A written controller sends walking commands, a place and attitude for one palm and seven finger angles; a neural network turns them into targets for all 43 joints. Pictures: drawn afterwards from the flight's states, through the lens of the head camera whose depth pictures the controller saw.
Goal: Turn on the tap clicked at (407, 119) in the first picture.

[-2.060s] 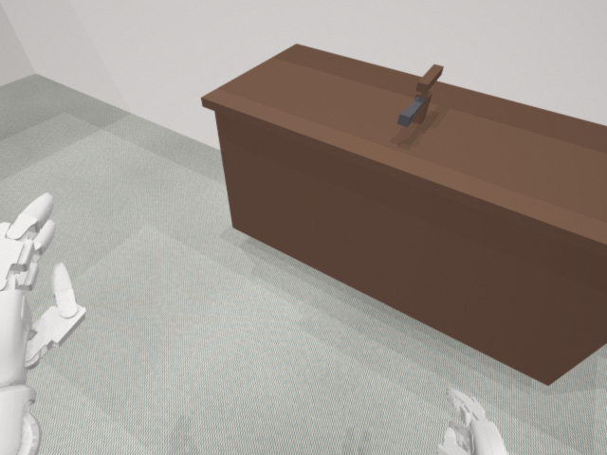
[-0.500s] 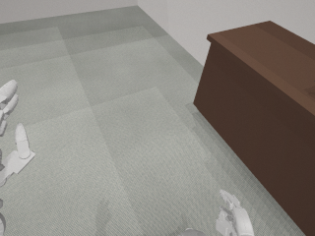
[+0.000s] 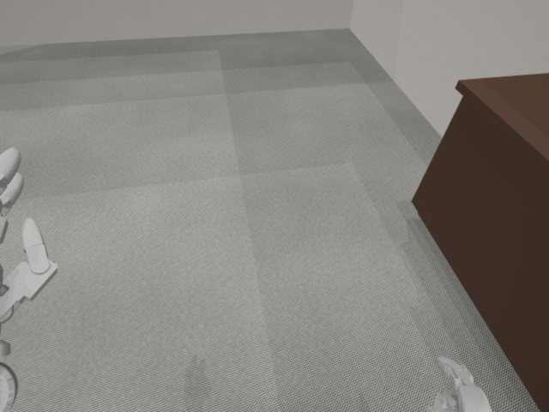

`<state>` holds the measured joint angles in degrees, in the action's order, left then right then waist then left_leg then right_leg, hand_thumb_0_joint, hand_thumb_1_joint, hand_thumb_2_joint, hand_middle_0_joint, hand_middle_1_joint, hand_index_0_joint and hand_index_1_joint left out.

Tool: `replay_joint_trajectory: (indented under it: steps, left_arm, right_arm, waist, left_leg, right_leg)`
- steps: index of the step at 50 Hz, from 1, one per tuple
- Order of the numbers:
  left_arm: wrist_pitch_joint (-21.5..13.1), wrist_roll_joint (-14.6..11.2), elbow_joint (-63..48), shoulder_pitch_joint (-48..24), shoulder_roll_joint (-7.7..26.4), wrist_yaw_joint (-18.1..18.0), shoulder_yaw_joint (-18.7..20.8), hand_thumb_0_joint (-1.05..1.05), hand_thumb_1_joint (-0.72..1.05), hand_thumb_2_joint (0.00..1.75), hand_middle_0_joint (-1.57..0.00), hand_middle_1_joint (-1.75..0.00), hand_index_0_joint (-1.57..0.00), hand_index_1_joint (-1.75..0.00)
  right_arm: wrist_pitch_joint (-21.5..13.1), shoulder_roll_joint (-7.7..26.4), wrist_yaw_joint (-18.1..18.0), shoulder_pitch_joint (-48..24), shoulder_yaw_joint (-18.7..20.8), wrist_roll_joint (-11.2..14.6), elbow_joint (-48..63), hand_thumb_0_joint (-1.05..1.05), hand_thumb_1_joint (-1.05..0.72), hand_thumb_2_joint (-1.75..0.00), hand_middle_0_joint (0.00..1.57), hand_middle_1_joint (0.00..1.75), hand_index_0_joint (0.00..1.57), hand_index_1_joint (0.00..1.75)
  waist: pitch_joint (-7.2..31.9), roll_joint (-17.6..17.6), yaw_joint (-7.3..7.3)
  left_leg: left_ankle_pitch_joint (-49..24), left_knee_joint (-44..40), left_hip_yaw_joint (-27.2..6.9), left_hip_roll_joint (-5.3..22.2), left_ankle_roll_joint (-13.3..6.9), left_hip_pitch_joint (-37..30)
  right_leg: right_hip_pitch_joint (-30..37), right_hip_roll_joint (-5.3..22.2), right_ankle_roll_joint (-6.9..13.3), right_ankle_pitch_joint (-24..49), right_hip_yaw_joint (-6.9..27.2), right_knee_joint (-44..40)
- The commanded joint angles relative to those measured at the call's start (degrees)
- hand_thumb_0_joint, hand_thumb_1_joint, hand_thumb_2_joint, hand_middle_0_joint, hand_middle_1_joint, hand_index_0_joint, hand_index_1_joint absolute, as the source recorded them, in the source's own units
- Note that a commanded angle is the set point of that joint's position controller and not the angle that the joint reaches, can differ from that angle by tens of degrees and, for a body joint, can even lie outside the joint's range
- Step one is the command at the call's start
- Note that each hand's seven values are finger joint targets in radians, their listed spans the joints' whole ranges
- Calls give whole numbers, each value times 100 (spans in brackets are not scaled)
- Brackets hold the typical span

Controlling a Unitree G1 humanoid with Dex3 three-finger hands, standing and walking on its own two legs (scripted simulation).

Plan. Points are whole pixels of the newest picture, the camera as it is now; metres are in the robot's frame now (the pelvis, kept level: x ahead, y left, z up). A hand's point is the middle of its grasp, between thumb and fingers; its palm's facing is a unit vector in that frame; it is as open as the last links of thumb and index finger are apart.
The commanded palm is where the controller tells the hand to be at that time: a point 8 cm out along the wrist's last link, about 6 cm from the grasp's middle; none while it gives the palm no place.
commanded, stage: walk around to get in front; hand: left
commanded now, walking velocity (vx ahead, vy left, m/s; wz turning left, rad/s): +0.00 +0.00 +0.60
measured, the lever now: out of the picture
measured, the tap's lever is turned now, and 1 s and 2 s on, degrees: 0 0 0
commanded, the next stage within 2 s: none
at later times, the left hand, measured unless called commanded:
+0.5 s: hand out of the picture +0.07 +0.26 +0.17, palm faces +0.62 -0.64 -0.45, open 7.4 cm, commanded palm +0.01 +0.28 +0.18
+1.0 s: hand out of the picture +0.00 +0.33 +0.17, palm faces +0.83 -0.46 -0.32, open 7.5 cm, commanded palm -0.07 +0.33 +0.18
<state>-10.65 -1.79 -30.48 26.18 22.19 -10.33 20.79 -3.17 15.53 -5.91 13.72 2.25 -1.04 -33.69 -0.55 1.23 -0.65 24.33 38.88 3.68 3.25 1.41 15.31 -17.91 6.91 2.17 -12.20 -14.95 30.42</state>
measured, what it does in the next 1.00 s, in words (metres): steps on the spot, turning left: left foot, then right foot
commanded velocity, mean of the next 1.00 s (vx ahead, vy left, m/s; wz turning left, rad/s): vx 0.24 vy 0.00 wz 0.53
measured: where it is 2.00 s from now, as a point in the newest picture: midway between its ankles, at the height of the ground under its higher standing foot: outside the picture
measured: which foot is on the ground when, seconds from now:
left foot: up 0.00-0.02, down 0.04-0.40, up 0.42-0.90, down 0.92-1.00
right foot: down 0.00-0.04, up 0.06-0.38, down 0.40-0.92, up 0.94-1.00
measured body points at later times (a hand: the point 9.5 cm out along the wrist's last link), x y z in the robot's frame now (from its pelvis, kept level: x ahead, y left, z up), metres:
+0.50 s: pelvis -0.06 -0.03 +0.00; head -0.05 -0.06 +0.45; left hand +0.03 +0.29 +0.20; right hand +0.16 -0.18 -0.11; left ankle -0.09 +0.11 -0.66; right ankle -0.03 -0.10 -0.74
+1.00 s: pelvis -0.06 +0.01 -0.01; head -0.06 +0.03 +0.43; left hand -0.05 +0.35 +0.19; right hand +0.21 -0.09 -0.09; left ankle -0.12 +0.12 -0.74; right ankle -0.04 -0.10 -0.68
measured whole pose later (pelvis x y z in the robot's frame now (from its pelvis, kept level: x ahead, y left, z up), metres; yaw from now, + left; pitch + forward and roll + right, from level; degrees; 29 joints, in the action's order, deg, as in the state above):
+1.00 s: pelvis -0.06 +0.01 -0.01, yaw +31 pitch -2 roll +2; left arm -10.7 -1.4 -30.2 22.6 20.2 -11.4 20.2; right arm -4.3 9.9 -4.0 10.9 0.3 -0.5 -32.9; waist -3.0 4.1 1.1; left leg 18.5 36.5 7.4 2.3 -0.4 15.5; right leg -23.2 8.6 -1.5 -29.4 -8.0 63.8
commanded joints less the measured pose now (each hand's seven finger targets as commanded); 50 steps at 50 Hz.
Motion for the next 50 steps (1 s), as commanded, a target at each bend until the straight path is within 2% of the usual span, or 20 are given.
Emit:
replay_joint_trajectory:
  steps: [1, 3, 4, 7, 9, 14, 18, 19, 20, 21, 22, 24, 27, 40, 44, 45, 46, 47, 48, 50]
  left_arm:
    - [-303, -92, -1122, -143, 729, -112, 525, 0, 90, 90, -20, -30, -20, -30]
    - [-469, -89, -1587, -171, 791, -20, 456, 0, 90, 90, -20, -30, -20, -30]
    - [-511, 46, -1368, -3, 805, 71, 518, 0, 90, 90, -20, -30, -20, -30]
    - [-558, 164, -2053, -674, 939, 172, 465, 0, 90, 90, -20, -30, -20, -30]
    - [-460, 69, -1847, -161, 699, 143, 346, 0, 90, 90, -20, -30, -20, -30]
    - [-242, -111, -1398, 28, 787, 193, 550, 0, 90, 90, -20, -30, -20, -30]
    - [-66, -141, -835, -70, 647, 245, 513, 0, 90, 90, -20, -30, -20, -30]
    - [-27, -105, -715, -150, 689, 249, 532, 0, 90, 90, -20, -30, -20, -30]
    - [15, -5, -637, -296, 864, 225, 551, 0, 90, 90, -20, -30, -20, -30]
    - [78, -12, -538, -472, 1170, 183, 685, 0, 90, 90, -20, -30, -20, -30]
    - [66, -91, -472, -856, 983, 140, 529, 0, 90, 90, -20, -30, -20, -30]
    - [-69, 27, -344, -554, 881, 198, 412, 0, 90, 90, -20, -30, -20, -30]
    - [-171, 59, -603, -650, 974, 203, 373, 0, 90, 90, -20, -30, -20, -30]
    - [-187, -97, -1061, -20, 755, -159, 656, 0, 90, 90, -20, -30, -20, -30]
    - [-157, -119, -1234, -502, 595, -189, 376, 0, 90, 90, -20, -30, -20, -30]
    - [-229, -114, -1438, -799, 566, -177, 288, 0, 90, 90, -20, -30, -20, -30]
    - [-385, -74, -1703, -975, 485, -150, 188, 0, 90, 90, -20, -30, -20, -30]
    - [-530, 111, -1740, -1055, 724, -151, 208, 0, 90, 90, -20, -30, -20, -30]
    - [-611, 211, -1740, -1384, 1044, -121, 404, 0, 90, 90, -20, -30, -20, -30]
    - [-515, 197, -1692, -1196, 1037, 13, 459, 0, 90, 90, -20, -30, -20, -30]
  right_arm:
    - [-236, 265, 40, -341, 57, 13, 994, 0, -90, -90, 20, 30, 20, 30]
    - [-381, 418, 110, -416, 70, 29, 1057, 0, -90, -90, 20, 30, 20, 30]
    - [-422, 314, 195, -333, 58, 4, 882, 0, -90, -90, 20, 30, 20, 30]
    - [-569, 328, 325, -542, 110, 68, 780, 0, -90, -90, 20, 30, 20, 30]
    - [-634, 340, 366, -409, 138, 105, 745, 0, -90, -90, 20, 30, 20, 30]
    - [-596, 281, 389, -500, 58, 96, 679, 0, -90, -90, 20, 30, 20, 30]
    - [-426, 219, 370, -729, -7, 88, 686, 0, -90, -90, 20, 30, 20, 30]
    - [-375, 169, 364, -800, -39, 118, 720, 0, -90, -90, 20, 30, 20, 30]
    - [-327, 13, 364, -753, -71, 134, 779, 0, -90, -90, 20, 30, 20, 30]
    - [-316, 68, 318, -855, -17, 121, 841, 0, -90, -90, 20, 30, 20, 30]
    - [-331, 312, 298, -998, 54, 59, 742, 0, -90, -90, 20, 30, 20, 30]
    - [-245, 229, 286, -919, 32, -18, 620, 0, -90, -90, 20, 30, 20, 30]
    - [-127, 159, 183, -1137, -66, 29, 625, 0, -90, -90, 20, 30, 20, 30]
    - [-272, 189, 113, -576, 127, 11, 1011, 0, -90, -90, 20, 30, 20, 30]
    - [-239, 212, 63, -352, 102, 22, 1022, 0, -90, -90, 20, 30, 20, 30]
    - [-260, 310, 29, -214, 120, 58, 1004, 0, -90, -90, 20, 30, 20, 30]
    - [-308, 463, 62, -386, 126, 47, 1066, 0, -90, -90, 20, 30, 20, 30]
    - [-412, 293, 136, -434, 24, 40, 985, 0, -90, -90, 20, 30, 20, 30]
    - [-464, 280, 210, -573, 13, 61, 951, 0, -90, -90, 20, 30, 20, 30]
    - [-432, 267, 272, -613, 84, 122, 789, 0, -90, -90, 20, 30, 20, 30]
  waist:
    - [1013, 149, -39]
    - [682, -1901, 25]
    - [602, -1765, 28]
    - [398, -1389, 49]
    - [481, -1766, 17]
    - [504, -1662, -5]
    - [580, -1165, 161]
    - [614, -760, 238]
    - [655, 637, 243]
    - [369, 1995, 256]
    - [311, 1410, 244]
    - [-16, 680, 35]
    - [-17, 427, 59]
    - [594, 1105, 351]
    - [712, 627, 46]
    - [858, -329, -140]
    - [722, -2281, -138]
    - [603, -2340, -74]
    - [401, -1591, -59]
    - [298, -1602, -4]
  left_leg:
    - [-1127, -1645, -67, -97, -222, -339]
    - [-5054, -1883, -2491, 1669, -1089, -1272]
    - [-5710, -1768, -2811, 1872, -1297, -1446]
    - [-4647, -1524, -1846, 1203, -1023, -940]
    - [-4367, -1529, -1459, 843, -844, -700]
    - [-3512, -1722, -1956, 904, -972, -334]
    - [-1343, -1520, -2051, 720, -926, 467]
    - [-466, -1142, -1802, 476, -764, 1049]
    - [735, 182, -1154, -97, -405, 2156]
    - [1022, 2352, -451, -658, -35, 2848]
    - [633, 3374, -808, -440, 30, 2702]
    - [-393, 3869, -651, -134, 149, 2492]
    - [-825, 3744, -280, -45, 210, 2274]
    - [-51, 155, 524, 128, -100, 1514]
    - [-461, -1106, 821, -246, -258, -188]
    - [-582, -1483, 204, -22, -523, -1193]
    - [-1570, -1986, -2133, 1328, -1154, -2040]
    - [-2928, -2169, -3424, 2125, -1649, -2433]
    - [-3119, -2202, -3320, 2093, -1746, -2218]
    - [-1979, -2091, -2654, 1777, -1717, -1375]
  right_leg:
    - [864, 933, -164, 756, 1048, 432]
    - [-1294, -231, -720, -1616, 739, 2357]
    - [-1862, -257, -629, -2277, 1115, 2950]
    - [-1511, -264, -651, -1461, 1197, 2726]
    - [-1000, -495, -704, -1238, 1033, 2319]
    - [-301, -754, -762, -1324, 1026, 1423]
    - [911, -841, -685, -1057, 918, -119]
    - [1506, -552, -525, -836, 1111, -829]
    - [2196, 657, -68, -1537, 2409, -1604]
    - [1700, 2066, 526, -2204, 4495, -2070]
    - [1076, 2299, 581, -2391, 4335, -2201]
    - [484, 1652, 356, -1955, 3095, -2032]
    - [453, 1196, 67, -937, 1420, -1896]
    - [1782, 1644, 575, -467, 1268, -1302]
    - [867, 1227, 176, -692, 709, 102]
    - [6, 788, -103, -461, 345, 1556]
    - [-1702, -117, -518, -1905, 104, 3313]
    - [-2591, -236, -420, -2412, 718, 4337]
    - [-2858, -82, -354, -2062, 1129, 4725]
    - [-2805, 212, -451, -1617, 1378, 4680]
